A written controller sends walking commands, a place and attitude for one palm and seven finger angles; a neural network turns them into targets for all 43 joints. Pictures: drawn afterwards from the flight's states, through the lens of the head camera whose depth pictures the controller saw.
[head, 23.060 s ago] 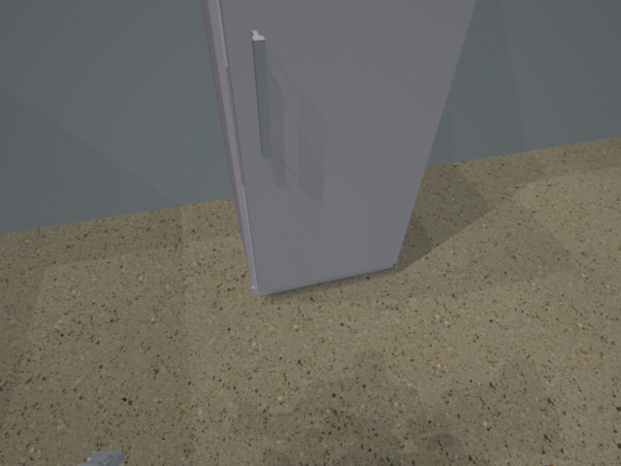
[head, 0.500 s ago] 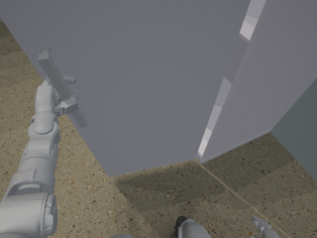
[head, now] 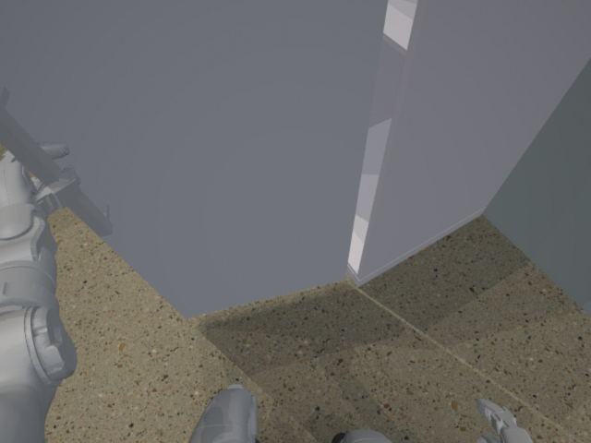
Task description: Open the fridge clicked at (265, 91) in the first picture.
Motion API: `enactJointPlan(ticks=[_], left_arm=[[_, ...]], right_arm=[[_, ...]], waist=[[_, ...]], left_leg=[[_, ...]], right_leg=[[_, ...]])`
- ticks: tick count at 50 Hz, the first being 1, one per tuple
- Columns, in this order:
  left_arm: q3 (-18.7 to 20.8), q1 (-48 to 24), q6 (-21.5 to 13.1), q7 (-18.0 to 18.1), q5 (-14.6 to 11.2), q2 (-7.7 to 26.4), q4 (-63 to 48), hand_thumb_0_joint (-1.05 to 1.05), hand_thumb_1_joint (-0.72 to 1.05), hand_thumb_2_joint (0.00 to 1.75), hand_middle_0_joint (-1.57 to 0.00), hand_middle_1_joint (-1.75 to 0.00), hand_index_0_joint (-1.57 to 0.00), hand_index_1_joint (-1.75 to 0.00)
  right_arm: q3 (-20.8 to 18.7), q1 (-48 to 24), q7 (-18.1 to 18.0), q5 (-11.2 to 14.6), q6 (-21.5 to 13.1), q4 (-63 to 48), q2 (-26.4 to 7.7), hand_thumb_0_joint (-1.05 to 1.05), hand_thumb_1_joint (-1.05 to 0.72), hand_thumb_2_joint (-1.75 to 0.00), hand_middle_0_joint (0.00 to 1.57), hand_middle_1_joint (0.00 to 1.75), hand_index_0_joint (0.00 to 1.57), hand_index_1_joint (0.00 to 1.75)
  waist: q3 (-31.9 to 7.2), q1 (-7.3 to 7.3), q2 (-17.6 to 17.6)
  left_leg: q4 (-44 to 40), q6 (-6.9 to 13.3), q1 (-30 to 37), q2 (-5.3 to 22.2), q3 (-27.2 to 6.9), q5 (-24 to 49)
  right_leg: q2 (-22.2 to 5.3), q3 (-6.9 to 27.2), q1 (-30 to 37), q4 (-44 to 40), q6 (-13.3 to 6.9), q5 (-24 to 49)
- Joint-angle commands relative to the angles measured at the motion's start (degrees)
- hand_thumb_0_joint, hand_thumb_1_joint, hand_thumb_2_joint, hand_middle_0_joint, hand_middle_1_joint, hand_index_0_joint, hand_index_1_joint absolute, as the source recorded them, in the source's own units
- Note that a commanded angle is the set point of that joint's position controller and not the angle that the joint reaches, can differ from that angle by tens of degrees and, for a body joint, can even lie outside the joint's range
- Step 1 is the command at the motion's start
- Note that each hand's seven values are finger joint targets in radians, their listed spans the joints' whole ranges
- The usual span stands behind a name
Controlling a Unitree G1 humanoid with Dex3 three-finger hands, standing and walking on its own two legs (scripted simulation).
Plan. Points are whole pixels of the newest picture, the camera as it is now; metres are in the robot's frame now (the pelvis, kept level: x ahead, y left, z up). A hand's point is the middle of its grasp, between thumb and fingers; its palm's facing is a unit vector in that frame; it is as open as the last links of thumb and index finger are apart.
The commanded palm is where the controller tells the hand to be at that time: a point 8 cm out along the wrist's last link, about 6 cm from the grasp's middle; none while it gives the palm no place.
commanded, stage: stop walking and hold the door back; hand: left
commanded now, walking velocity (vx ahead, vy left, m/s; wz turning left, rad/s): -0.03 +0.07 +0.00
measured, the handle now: (61, 173) +0.48 +0.32 +0.07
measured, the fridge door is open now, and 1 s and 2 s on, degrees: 73 75 71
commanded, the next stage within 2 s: loosen the grip on the handle in 1.14 s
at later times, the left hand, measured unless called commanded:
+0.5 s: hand (65, 187) +0.45 +0.30 +0.08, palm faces +0.23 -0.94 -0.25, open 6.1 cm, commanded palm +0.40 +0.36 +0.07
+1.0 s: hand (65, 202) +0.42 +0.30 +0.08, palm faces +0.23 -0.94 -0.24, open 5.8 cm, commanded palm +0.40 +0.36 +0.07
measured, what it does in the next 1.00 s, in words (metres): steps on the spot: left foot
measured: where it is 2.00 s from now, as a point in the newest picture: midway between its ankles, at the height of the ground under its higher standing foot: outside the picture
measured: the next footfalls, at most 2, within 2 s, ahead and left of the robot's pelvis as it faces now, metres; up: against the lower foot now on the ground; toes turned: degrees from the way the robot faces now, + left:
left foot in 0.24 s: +0.08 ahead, +0.17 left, +0.00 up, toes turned +2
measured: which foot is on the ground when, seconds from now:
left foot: up 0.00-0.22, down 0.24-1.00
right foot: down 0.00-1.00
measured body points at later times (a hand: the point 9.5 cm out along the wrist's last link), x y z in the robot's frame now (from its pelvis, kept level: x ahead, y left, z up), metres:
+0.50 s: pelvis +0.02 +0.07 -0.01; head +0.09 +0.09 +0.43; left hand +0.43 +0.35 +0.09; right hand +0.11 -0.18 -0.11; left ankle +0.04 +0.16 -0.74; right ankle +0.00 -0.05 -0.74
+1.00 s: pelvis -0.01 +0.07 -0.01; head +0.01 +0.07 +0.44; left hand +0.40 +0.34 +0.10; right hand +0.06 -0.23 -0.11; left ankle +0.04 +0.16 -0.74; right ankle +0.00 -0.05 -0.74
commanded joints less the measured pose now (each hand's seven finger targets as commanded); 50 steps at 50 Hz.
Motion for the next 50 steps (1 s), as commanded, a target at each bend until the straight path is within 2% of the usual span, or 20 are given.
enactJointPlan(ticks=[1,6,10,11,12,13,14,15,17,23,26,27,28,30,32,35,37,41,47,50], left_arm=[[4.38,-15.16,-3.06,2.67,-0.28,28.20,-10.39,0.00,0.90,0.90,-0.45,-1.40,-0.45,-1.40],[3.52,-13.50,-3.18,2.86,-0.11,25.44,-12.89,0.00,0.90,0.90,-0.45,-1.40,-0.45,-1.40],[0.09,-12.92,-4.47,2.64,0.39,18.98,-20.88,0.00,0.90,0.90,-0.45,-1.40,-0.45,-1.40],[-0.56,-11.15,-4.80,2.65,0.45,17.38,-23.13,0.00,0.90,0.90,-0.45,-1.40,-0.45,-1.40],[-0.78,-8.13,-5.18,2.65,0.06,16.14,-26.73,0.00,0.90,0.90,-0.45,-1.40,-0.45,-1.40],[-1.12,-6.43,-5.76,2.74,0.48,14.96,-29.98,0.00,0.90,0.90,-0.45,-1.40,-0.45,-1.40],[-2.69,-3.67,-6.18,2.33,0.51,12.30,-33.04,0.00,0.90,0.90,-0.45,-1.40,-0.45,-1.40],[-5.48,-0.98,-6.41,1.91,0.28,8.54,-36.37,0.00,0.90,0.90,-0.45,-1.40,-0.45,-1.40],[-4.44,-0.53,-7.96,1.69,1.46,10.53,-45.41,0.00,0.90,0.90,-0.45,-1.40,-0.45,-1.40],[-1.14,12.45,-6.61,3.38,0.31,11.22,-52.29,0.00,0.90,0.90,-0.45,-1.40,-0.45,-1.40],[-1.26,11.52,-6.22,4.29,0.47,11.24,-52.46,0.00,0.90,0.90,-0.45,-1.40,-0.45,-1.40],[0.17,12.42,-5.71,4.63,0.40,12.92,-49.73,0.00,0.90,0.90,-0.45,-1.40,-0.45,-1.40],[1.37,10.97,-5.12,5.08,-0.04,14.03,-49.55,0.00,0.90,0.90,-0.45,-1.40,-0.45,-1.40],[-1.91,8.84,-5.07,5.10,-0.27,10.24,-50.77,0.00,0.90,0.90,-0.45,-1.40,-0.45,-1.40],[-4.00,9.14,-4.82,5.02,-0.40,8.79,-49.60,0.00,0.90,0.90,-0.45,-1.40,-0.45,-1.40],[-4.67,3.81,-4.52,5.27,-0.01,9.33,-43.00,0.00,0.90,0.90,-0.45,-1.40,-0.45,-1.40],[-3.12,2.23,-4.77,5.48,0.18,12.28,-40.22,0.00,0.90,0.90,-0.45,-1.40,-0.45,-1.40],[-4.85,-0.70,-5.04,5.13,0.42,11.58,-32.90,0.00,0.90,0.90,-0.45,-1.40,-0.45,-1.40],[-4.53,-7.17,-5.15,4.86,0.51,15.15,-22.62,0.00,0.90,0.90,-0.45,-1.40,-0.45,-1.40],[-6.18,-9.84,-5.25,4.37,0.68,13.77,-17.94,0.00,0.90,0.90,-0.45,-1.40,-0.45,-1.40]], right_arm=[[-2.20,5.56,-0.79,0.26,-2.48,-5.18,-6.74,0.00,-0.90,-0.90,0.20,0.30,0.20,0.30],[-2.44,4.82,-1.83,-0.01,-2.79,-7.70,-6.76,0.00,-0.90,-0.90,0.20,0.30,0.20,0.30],[-3.61,5.12,-2.74,-0.68,-2.51,-9.23,-6.73,0.00,-0.90,-0.90,0.20,0.30,0.20,0.30],[-3.87,5.63,-2.77,-0.80,-2.18,-9.52,-6.71,0.00,-0.90,-0.90,0.20,0.30,0.20,0.30],[-4.57,4.48,-2.85,-0.47,-2.10,-10.42,-7.67,0.00,-0.90,-0.90,0.20,0.30,0.20,0.30],[-4.53,5.09,-2.45,-0.60,-1.64,-10.81,-8.46,0.00,-0.90,-0.90,0.20,0.30,0.20,0.30],[-4.49,5.32,-1.39,-0.41,-1.17,-11.77,-7.43,0.00,-0.90,-0.90,0.20,0.30,0.20,0.30],[-3.93,4.24,-0.76,-0.90,-1.35,-12.94,-6.12,0.00,-0.90,-0.90,0.20,0.30,0.20,0.30],[-3.25,2.83,-0.06,-2.25,-1.69,-12.95,-4.31,0.00,-0.90,-0.90,0.20,0.30,0.20,0.30],[-3.03,2.84,-0.94,-1.66,-1.24,-14.04,-4.52,0.00,-0.90,-0.90,0.20,0.30,0.20,0.30],[-2.07,2.17,-1.91,-1.70,-1.24,-14.23,-3.31,0.00,-0.90,-0.90,0.20,0.30,0.20,0.30],[-2.32,2.82,-2.39,-1.64,-0.73,-13.26,-3.83,0.00,-0.90,-0.90,0.20,0.30,0.20,0.30],[-2.87,4.18,-2.70,-1.15,-0.35,-12.52,-4.34,0.00,-0.90,-0.90,0.20,0.30,0.20,0.30],[-2.51,2.68,-3.24,-1.31,-0.16,-12.18,-3.56,0.00,-0.90,-0.90,0.20,0.30,0.20,0.30],[-2.19,1.86,-3.71,-1.42,0.14,-11.66,-3.56,0.00,-0.90,-0.90,0.20,0.30,0.20,0.30],[-2.04,1.64,-3.86,-1.55,0.40,-9.98,-4.33,0.00,-0.90,-0.90,0.20,0.30,0.20,0.30],[-2.38,1.97,-4.23,-1.63,0.73,-9.33,-4.95,0.00,-0.90,-0.90,0.20,0.30,0.20,0.30],[-2.46,2.70,-4.35,-1.45,1.02,-8.70,-4.97,0.00,-0.90,-0.90,0.20,0.30,0.20,0.30],[-2.88,4.28,-4.72,-1.04,1.63,-7.13,-6.38,0.00,-0.90,-0.90,0.20,0.30,0.20,0.30],[-2.77,4.98,-4.66,-0.97,1.46,-6.75,-6.48,0.00,-0.90,-0.90,0.20,0.30,0.20,0.30]], waist=[[-23.14,5.21,-7.86],[-23.31,6.55,-10.94],[-24.72,6.55,-8.49],[-25.39,5.88,-7.53],[-25.05,6.04,-1.12],[-26.83,6.54,4.41],[-27.70,6.34,7.58],[-25.76,5.62,13.96],[-24.83,6.17,20.46],[-27.33,6.05,10.82],[-27.83,4.92,4.28],[-27.02,4.65,3.21],[-29.14,4.90,-2.33],[-29.46,5.00,-1.00],[-28.03,5.09,5.17],[-23.97,5.67,5.74],[-22.44,5.91,5.59],[-21.40,5.69,2.70],[-20.53,5.19,-0.39],[-19.98,5.09,-0.14]], left_leg=[[-4.01,0.00,-2.92,0.61,0.42,1.76],[-18.36,0.48,5.99,-0.17,3.56,1.90],[-33.20,0.60,16.89,-0.66,4.51,8.94],[-37.81,0.67,21.38,-0.04,4.38,14.97],[-40.60,1.79,26.40,3.70,1.19,26.62],[-40.31,4.92,30.81,9.79,-5.96,42.08],[-38.38,8.20,36.17,13.74,-9.27,54.47],[-39.29,10.41,38.23,16.26,-11.74,62.84],[-40.07,10.67,36.68,15.85,-10.93,61.26],[-33.76,6.05,29.49,10.94,-2.71,41.38],[-32.96,2.22,19.97,6.84,0.88,28.60],[-33.67,1.61,18.86,6.28,1.18,26.50],[-32.47,1.34,19.65,6.05,1.27,27.34],[-33.98,2.01,24.00,6.38,0.70,28.48],[-37.04,3.34,27.46,8.54,-1.04,30.84],[-40.33,4.90,23.17,10.44,-3.41,22.08],[-40.93,4.68,20.57,9.25,-2.87,17.04],[-39.10,3.24,19.76,6.30,-0.62,9.70],[-38.29,2.77,20.71,4.77,0.02,8.04],[-39.13,3.13,21.45,5.38,-0.63,7.79]], right_leg=[[-14.62,8.88,18.58,-4.16,-3.18,37.18],[-12.39,7.95,15.27,-3.28,-3.66,37.03],[-10.93,7.07,12.70,-0.95,-3.57,33.67],[-9.57,5.61,11.30,0.50,-2.30,31.45],[-6.58,4.46,7.22,3.11,-0.44,25.73],[-2.05,1.68,3.12,7.22,1.46,16.53],[1.00,1.36,-3.66,10.95,1.62,-3.17],[2.39,0.50,-9.57,14.50,1.59,-12.92],[1.40,0.34,-9.99,17.24,0.88,-16.57],[1.37,-1.87,5.19,-2.85,1.08,3.46],[-5.54,4.14,13.78,-0.65,-0.86,31.09],[-6.99,4.90,13.86,0.56,-1.32,35.21],[-6.94,5.29,14.53,2.03,-1.58,37.19],[-5.73,4.22,9.93,1.88,-0.66,32.70],[-2.77,1.95,4.69,1.56,0.82,21.26],[-0.77,1.07,2.61,0.99,1.47,6.57],[-1.38,1.89,3.10,-0.84,1.11,5.22],[-3.62,5.00,1.51,-5.42,0.47,3.75],[-5.44,6.66,-0.66,-9.27,0.31,-0.36],[-4.74,5.73,-2.17,-9.24,0.97,-2.22]])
